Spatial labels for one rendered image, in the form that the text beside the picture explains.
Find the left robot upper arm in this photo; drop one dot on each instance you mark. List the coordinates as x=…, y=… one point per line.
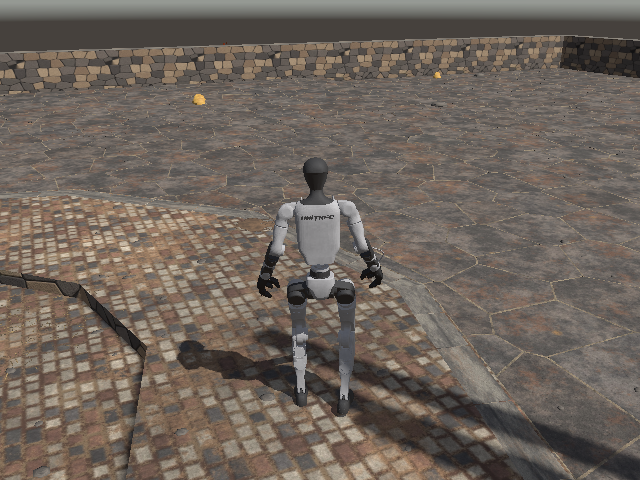
x=286, y=212

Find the left robot shin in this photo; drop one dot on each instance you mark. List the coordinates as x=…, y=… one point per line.
x=299, y=361

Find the right robot upper arm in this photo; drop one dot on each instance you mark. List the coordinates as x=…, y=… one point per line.
x=348, y=209

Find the robot left forearm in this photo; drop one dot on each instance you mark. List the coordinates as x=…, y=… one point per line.
x=268, y=264

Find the robot right hand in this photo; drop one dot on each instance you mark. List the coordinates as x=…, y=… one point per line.
x=378, y=275

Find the robot right foot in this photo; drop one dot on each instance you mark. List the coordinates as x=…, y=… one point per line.
x=343, y=406

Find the robot right forearm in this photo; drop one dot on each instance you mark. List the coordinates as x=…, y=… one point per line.
x=370, y=258

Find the robot left hand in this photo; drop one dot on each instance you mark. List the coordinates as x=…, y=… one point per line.
x=268, y=283

